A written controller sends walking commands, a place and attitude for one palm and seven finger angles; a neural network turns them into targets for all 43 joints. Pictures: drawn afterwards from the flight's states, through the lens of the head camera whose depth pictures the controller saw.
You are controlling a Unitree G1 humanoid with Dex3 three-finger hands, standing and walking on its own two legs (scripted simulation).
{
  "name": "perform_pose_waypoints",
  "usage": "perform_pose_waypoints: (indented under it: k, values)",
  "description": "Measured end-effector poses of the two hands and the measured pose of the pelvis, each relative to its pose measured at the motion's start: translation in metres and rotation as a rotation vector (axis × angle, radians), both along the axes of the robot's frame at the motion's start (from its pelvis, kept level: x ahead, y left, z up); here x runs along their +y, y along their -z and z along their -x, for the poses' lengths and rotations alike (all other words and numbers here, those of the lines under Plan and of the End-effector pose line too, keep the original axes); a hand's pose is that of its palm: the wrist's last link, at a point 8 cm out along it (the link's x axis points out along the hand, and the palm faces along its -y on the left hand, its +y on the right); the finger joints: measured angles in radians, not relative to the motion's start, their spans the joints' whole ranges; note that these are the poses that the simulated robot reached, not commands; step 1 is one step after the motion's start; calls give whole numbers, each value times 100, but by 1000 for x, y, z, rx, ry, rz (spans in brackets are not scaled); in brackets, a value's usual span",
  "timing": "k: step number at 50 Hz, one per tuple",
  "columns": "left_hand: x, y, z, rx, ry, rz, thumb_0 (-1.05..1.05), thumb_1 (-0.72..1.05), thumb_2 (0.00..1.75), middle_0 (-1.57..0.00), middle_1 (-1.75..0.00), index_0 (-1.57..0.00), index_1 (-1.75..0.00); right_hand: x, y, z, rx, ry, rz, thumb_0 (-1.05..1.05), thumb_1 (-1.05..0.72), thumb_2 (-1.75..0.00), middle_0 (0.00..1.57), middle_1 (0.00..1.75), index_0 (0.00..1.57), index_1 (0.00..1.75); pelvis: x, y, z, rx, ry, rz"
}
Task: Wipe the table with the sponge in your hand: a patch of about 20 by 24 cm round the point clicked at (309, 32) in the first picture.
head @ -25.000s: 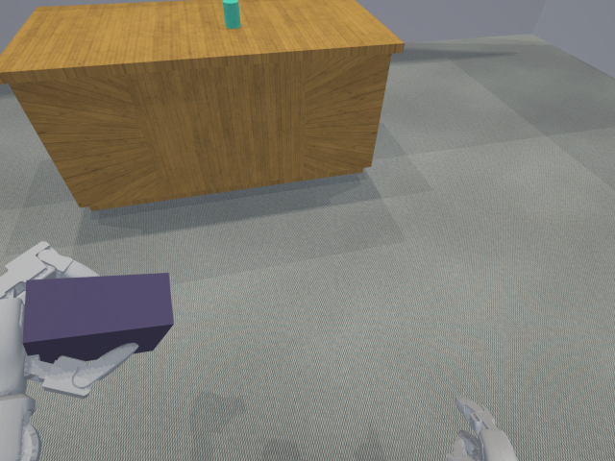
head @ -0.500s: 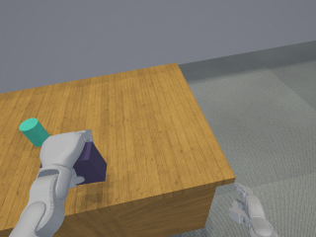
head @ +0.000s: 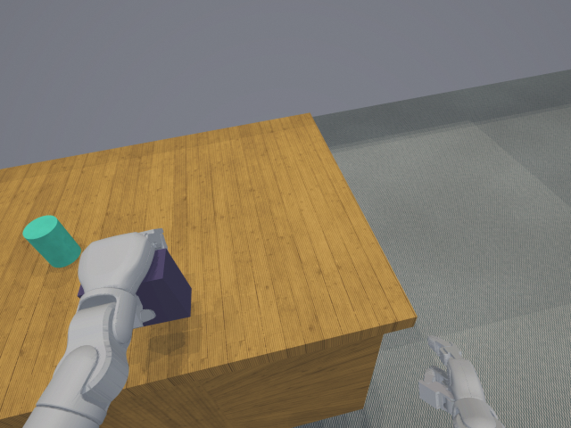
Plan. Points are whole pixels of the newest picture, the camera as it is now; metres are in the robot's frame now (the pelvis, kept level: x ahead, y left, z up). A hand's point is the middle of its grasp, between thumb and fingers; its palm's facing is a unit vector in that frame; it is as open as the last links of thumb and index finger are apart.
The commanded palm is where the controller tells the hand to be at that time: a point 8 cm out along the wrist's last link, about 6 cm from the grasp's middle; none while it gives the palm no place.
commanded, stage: move the sponge above the wiping area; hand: left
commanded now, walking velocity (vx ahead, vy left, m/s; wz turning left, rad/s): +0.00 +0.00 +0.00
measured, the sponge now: (146, 297) +0.26 +0.27 +0.04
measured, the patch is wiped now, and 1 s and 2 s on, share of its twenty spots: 0.00 0.00 0.00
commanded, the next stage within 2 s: none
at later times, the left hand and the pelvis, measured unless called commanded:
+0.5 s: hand (139, 278) +0.27 +0.27 +0.07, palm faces +0.04 -0.09 -1.00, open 9.5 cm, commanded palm +0.24 +0.26 +0.13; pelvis +0.01 +0.01 +0.00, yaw +0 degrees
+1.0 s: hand (146, 278) +0.27 +0.25 +0.07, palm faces +0.01 -0.10 -1.00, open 9.5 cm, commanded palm +0.24 +0.25 +0.13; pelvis +0.00 +0.00 +0.00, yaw +1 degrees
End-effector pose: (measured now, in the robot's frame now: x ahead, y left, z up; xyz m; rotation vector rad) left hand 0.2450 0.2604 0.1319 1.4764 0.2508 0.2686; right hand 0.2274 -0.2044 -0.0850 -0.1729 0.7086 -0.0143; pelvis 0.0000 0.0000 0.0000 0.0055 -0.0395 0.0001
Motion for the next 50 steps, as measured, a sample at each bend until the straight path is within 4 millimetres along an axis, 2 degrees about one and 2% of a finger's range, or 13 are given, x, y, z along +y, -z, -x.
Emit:
perform_pose_waypoints:
  k: [6, 12, 17, 24, 28, 34, 39, 45, 50]
  values:
    - [4, 8, -2, 50, -42, 22, -1, -44, 104, -79, -138, -79, -138, -2, 1, 0, 5, 5, -3, 1, -90, -90, 20, 30, 20, 30, 2, 0, -1, 5, -6, 0]
    - [-8, 22, -7, 100, 33, 31, -1, -44, 104, -79, -138, -80, -138, -2, 2, -1, 6, 5, 12, 1, -90, -90, 20, 30, 20, 30, 4, 0, -3, 12, -5, 0]
    - [-13, 16, -11, 33, 74, 15, -1, -44, 104, -79, -138, -80, -138, 1, 2, -1, 8, 11, 8, 1, -90, -90, 20, 30, 20, 30, 5, 1, -5, 19, 3, 0]
    - [3, 5, -9, -17, -35, 10, -1, -44, 104, -79, -138, -80, -138, 2, 2, -4, 17, 8, -14, 1, -90, -90, 20, 30, 20, 30, 5, 1, -7, 19, 1, -1]
    - [4, 10, 0, 28, -66, 35, -1, -44, 104, -79, -138, -79, -138, 3, -1, -9, 5, -3, -21, 1, -90, -90, 20, 30, 20, 30, 6, 1, -8, 13, -6, 0]
    - [-7, 22, 9, 92, 7, 45, -1, -44, 104, -79, -138, -80, -138, 8, -5, -15, -21, -27, -3, 1, -90, -90, 20, 30, 20, 30, 6, 1, -5, 2, -13, 1]
    - [-9, 13, 4, 33, 54, 9, -1, -44, 104, -79, -137, -80, -137, 13, -7, -15, -28, -34, 2, 1, -90, -90, 20, 30, 20, 30, 4, 1, -2, -2, -12, 3]
    - [-4, -3, -8, -30, 1, -4, -1, -44, 104, -79, -137, -80, -138, 14, -4, -8, -13, -25, -23, 1, -90, -90, 20, 30, 20, 30, 3, 0, 1, 3, -12, 2]
    - [-8, 3, -8, 18, -31, 22, -1, -44, 104, -79, -138, -79, -138, 10, -1, -3, 3, -13, -37, 1, -90, -90, 20, 30, 20, 30, 3, 0, 1, 5, -10, 0]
